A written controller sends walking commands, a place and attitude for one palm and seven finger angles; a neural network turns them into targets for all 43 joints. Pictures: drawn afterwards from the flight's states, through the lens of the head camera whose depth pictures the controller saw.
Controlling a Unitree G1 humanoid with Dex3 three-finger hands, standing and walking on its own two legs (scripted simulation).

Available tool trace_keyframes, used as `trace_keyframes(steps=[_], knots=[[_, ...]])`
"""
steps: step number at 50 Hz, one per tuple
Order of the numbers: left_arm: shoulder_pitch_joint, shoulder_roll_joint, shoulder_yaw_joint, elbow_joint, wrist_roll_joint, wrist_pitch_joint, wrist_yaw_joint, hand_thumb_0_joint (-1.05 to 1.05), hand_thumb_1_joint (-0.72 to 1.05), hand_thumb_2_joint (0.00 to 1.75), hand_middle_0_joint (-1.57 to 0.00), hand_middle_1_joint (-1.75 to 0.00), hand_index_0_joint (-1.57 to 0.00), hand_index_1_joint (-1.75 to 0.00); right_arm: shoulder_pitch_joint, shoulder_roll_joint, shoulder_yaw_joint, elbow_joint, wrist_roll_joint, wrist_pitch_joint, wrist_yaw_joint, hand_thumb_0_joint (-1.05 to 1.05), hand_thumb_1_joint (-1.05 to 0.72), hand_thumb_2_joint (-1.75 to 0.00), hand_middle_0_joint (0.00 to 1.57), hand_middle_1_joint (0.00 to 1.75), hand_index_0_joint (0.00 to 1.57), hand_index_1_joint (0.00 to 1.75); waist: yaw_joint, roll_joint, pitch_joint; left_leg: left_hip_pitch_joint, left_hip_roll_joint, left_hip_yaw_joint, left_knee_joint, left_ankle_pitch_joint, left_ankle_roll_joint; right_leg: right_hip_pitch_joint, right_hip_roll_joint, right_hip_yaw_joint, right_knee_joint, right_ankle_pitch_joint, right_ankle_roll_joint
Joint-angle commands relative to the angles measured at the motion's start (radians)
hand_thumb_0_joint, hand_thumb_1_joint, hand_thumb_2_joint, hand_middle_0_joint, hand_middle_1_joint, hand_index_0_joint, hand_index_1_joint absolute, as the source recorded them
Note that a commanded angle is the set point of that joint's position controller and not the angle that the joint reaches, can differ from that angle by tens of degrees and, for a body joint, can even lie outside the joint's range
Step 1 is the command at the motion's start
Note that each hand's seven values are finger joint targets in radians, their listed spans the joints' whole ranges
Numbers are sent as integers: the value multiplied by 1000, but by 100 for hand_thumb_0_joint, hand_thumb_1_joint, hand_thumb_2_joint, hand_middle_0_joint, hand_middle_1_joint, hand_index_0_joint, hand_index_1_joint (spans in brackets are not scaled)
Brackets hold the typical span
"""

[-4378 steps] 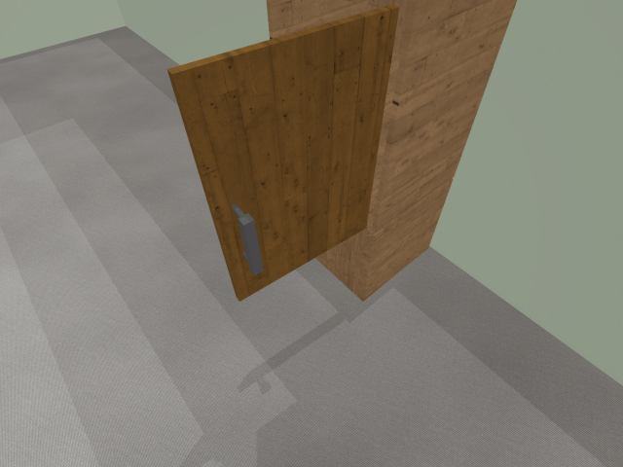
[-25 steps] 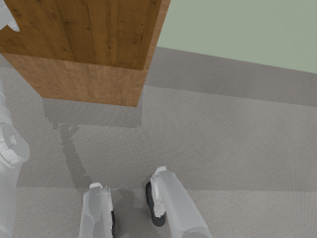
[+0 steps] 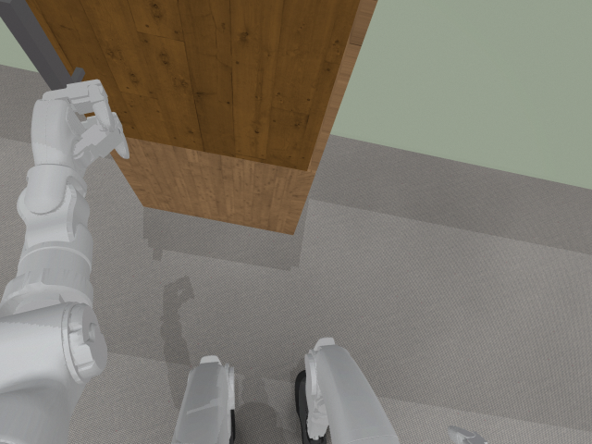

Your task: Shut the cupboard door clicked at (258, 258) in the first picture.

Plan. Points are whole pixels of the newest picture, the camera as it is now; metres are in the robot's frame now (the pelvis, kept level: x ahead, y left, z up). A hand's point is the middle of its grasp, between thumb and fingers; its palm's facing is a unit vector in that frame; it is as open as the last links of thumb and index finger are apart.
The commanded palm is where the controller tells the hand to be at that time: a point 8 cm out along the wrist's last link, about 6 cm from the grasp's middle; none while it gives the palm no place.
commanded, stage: pull the fist back off the door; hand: left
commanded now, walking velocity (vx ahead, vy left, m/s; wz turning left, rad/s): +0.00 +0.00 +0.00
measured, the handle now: (49, 43) +0.64 +0.29 +0.04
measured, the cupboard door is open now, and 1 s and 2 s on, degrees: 1 1 1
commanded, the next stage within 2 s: draw the hand back to the body in 0.16 s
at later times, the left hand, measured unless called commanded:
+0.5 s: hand (93, 141) +0.46 +0.20 +0.08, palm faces -0.01 -1.00 -0.04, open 3.1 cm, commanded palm +0.42 +0.25 +0.09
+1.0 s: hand out of the picture +0.33 +0.24 +0.19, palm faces +0.25 -0.93 -0.26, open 3.2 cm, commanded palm +0.29 +0.28 +0.21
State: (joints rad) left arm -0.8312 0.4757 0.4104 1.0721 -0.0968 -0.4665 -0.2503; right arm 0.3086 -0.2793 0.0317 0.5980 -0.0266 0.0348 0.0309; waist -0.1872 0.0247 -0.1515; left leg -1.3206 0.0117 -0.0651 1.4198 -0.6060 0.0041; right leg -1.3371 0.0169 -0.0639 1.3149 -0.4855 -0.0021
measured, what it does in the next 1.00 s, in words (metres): rises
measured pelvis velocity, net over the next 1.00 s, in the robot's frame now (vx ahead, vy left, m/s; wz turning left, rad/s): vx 0.05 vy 0.00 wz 0.04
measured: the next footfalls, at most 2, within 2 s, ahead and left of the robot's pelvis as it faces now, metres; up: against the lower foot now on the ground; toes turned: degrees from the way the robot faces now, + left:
none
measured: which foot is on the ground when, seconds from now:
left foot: down 0.00-1.00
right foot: down 0.00-1.00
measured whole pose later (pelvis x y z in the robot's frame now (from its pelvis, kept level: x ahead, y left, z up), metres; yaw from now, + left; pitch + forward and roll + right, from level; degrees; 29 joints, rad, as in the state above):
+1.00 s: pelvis +0.05 +0.00 +0.12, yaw +2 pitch +7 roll -1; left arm 0.07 0.32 0.18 0.14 -0.09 -0.10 0.03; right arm 0.22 -0.23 0.03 0.48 0.04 0.02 -0.09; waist -0.01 0.03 -0.11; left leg -0.46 -0.01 -0.03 0.78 -0.43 0.01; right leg -0.50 -0.01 -0.03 0.75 -0.36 0.00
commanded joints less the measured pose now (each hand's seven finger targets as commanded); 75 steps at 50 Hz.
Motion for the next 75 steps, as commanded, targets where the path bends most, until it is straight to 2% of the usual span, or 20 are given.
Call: trace_keyframes(steps=[1,2,6,10,14,18,19,26,33,36,39,40,41,43,47,52,58,68,74,75], knots=[[-409,255,31,-291,-3,-130,34,0,90,90,-130,-150,-130,-150,155,-164,-74,-45,-5,-15,-15,0,-90,-90,20,30,20,30,19,220,-621,417,-5,-12,-184,403,6,347,14,37,-122,254,-28],[-383,255,35,-290,-4,-130,36,0,90,90,-130,-150,-130,-150,154,-166,-75,-47,-6,-14,-15,0,-90,-90,20,30,20,30,21,212,-631,425,-5,-15,-182,421,7,348,16,35,-117,266,-29],[-370,221,5,-204,-2,-93,33,0,90,90,-130,-150,-130,-150,133,-162,-68,-44,4,-3,-21,0,-90,-90,20,30,20,30,-4,126,-483,314,-6,-3,-204,292,16,360,14,41,-152,196,-19],[-399,222,6,-170,-15,-86,17,0,90,90,-130,-150,-130,-150,124,-159,-62,-45,7,-11,-34,0,-90,-90,20,30,20,30,-13,98,-473,259,-11,0,-193,249,23,370,12,52,-154,176,-19],[-429,186,-33,-175,-23,-106,-6,0,90,90,-130,-150,-130,-150,125,-161,-64,-36,4,-20,-36,0,-90,-90,20,30,20,30,-18,140,-513,325,-8,-16,-187,294,16,316,12,41,-134,189,-24],[-219,250,36,-377,-60,-83,-25,0,90,90,-130,-150,-130,-150,119,-166,-76,-90,21,-12,-29,0,-90,-90,20,30,20,30,92,217,-730,523,-10,-9,-254,467,-5,472,12,37,-158,307,-33],[-176,232,24,-433,-70,-63,-26,0,90,90,-130,-150,-130,-150,118,-161,-79,-100,28,-7,-28,0,-90,-90,20,30,20,30,94,193,-748,558,-8,-10,-270,509,-5,508,14,34,-175,341,-29],[140,153,5,-696,-134,62,21,0,90,90,-130,-150,-130,-150,76,-125,-74,-177,65,-7,-44,0,-90,-90,20,30,20,30,119,22,-478,501,-19,36,-431,383,21,718,24,34,-339,334,-10],[313,26,-109,-697,-152,60,-4,0,90,90,-130,-150,-130,-150,39,-124,-68,-178,75,-43,-66,0,-90,-90,20,30,20,30,98,27,-233,582,-21,44,-541,283,18,728,18,31,-457,246,-14],[365,7,-149,-788,-169,80,-49,0,90,90,-124,-144,-124,-144,6,-122,-66,-205,81,-60,-69,0,-90,-90,20,30,20,30,119,105,-234,681,-21,33,-587,319,14,763,16,21,-482,264,-25],[417,40,-117,-897,-200,102,-65,0,90,90,-116,-135,-116,-135,-25,-116,-61,-230,85,-79,-79,0,-90,-90,20,30,20,30,141,96,-255,750,-17,25,-618,393,11,824,13,14,-497,322,-26],[439,128,-117,-953,-47,151,80,0,90,90,-113,-132,-113,-132,-77,-94,-72,-235,78,-55,-91,0,-90,-90,20,30,20,30,193,113,-301,834,-26,29,-678,417,5,869,-9,54,-550,286,-41],[478,56,-148,-1019,-33,190,158,0,90,90,-111,-129,-111,-129,-87,-78,-66,-256,73,-53,-102,0,-90,-90,20,30,20,30,169,118,-249,854,-21,25,-704,414,2,866,-9,42,-571,290,-38],[581,34,-157,-1095,-16,241,235,0,90,90,-105,-123,-105,-123,-108,-72,-57,-262,70,-63,-118,0,-90,-90,20,30,20,30,178,124,-198,858,-17,24,-733,423,3,907,-14,38,-596,305,-35],[675,72,-113,-1172,8,304,325,0,90,90,-94,-111,-94,-111,-133,-66,-47,-255,65,-62,-143,0,-90,-90,20,30,20,30,183,2,-144,888,-13,36,-787,455,15,1031,-17,33,-663,361,-28],[761,28,-141,-1284,24,340,354,0,90,90,-81,-96,-81,-96,-160,-54,-34,-235,62,-93,-148,0,-90,-90,20,30,20,30,194,78,-99,1012,-14,50,-856,545,12,1112,-26,28,-737,436,-27],[928,16,-106,-1337,22,367,354,0,90,90,-64,-78,-64,-78,-189,-45,-23,-204,54,-123,-136,0,-90,-90,20,30,20,30,215,-6,8,1061,-10,58,-933,580,14,1175,-29,19,-811,483,-16],[1111,90,30,-1629,25,340,364,0,90,90,-36,-48,-36,-48,-217,-27,-23,-171,37,-189,-123,0,-90,-90,20,30,20,30,250,65,-24,1147,-11,68,-985,692,13,1282,-38,19,-860,562,-9],[1229,93,91,-1696,20,325,366,0,90,90,-20,-30,-20,-30,-222,-21,-32,-154,37,-210,-119,0,-90,-90,20,30,20,30,256,33,50,1139,-5,76,-1005,636,12,1259,-30,18,-884,513,-5],[1245,55,64,-1638,22,330,362,0,90,90,-20,-30,-20,-30,-218,-21,-33,-143,38,-206,-118,0,-90,-90,20,30,20,30,247,7,99,1128,-4,79,-1011,607,12,1228,-28,17,-894,487,-3]])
